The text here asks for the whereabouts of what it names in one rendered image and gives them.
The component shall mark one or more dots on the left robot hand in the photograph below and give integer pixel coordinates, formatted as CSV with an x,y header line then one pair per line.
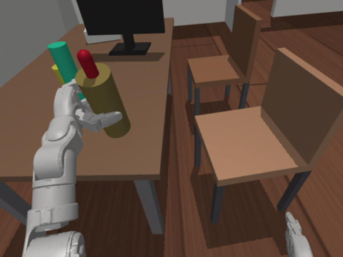
x,y
68,103

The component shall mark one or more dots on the right robot hand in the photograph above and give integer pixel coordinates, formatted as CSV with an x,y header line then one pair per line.
x,y
297,244

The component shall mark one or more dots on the chair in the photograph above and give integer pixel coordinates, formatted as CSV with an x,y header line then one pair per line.
x,y
300,114
227,70

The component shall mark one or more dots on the left robot arm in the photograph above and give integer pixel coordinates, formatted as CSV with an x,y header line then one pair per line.
x,y
54,195

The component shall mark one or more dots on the table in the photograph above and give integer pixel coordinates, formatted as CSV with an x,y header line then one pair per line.
x,y
143,82

